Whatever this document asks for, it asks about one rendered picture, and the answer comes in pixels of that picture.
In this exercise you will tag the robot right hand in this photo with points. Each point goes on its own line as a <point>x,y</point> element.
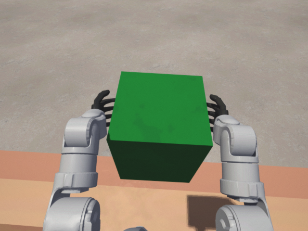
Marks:
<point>220,108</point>

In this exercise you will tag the right robot forearm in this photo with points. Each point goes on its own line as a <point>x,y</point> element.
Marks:
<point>239,156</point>

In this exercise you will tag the robot left hand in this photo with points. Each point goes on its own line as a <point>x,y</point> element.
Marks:
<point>99,104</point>

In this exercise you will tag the robot left upper arm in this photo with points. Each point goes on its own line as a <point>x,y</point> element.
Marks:
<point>73,214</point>

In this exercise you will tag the robot right upper arm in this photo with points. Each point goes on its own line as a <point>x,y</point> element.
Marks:
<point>242,218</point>

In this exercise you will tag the carton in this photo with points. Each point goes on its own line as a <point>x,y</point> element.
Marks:
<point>159,129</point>

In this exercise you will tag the left robot forearm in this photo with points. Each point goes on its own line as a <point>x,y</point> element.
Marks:
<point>77,171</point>

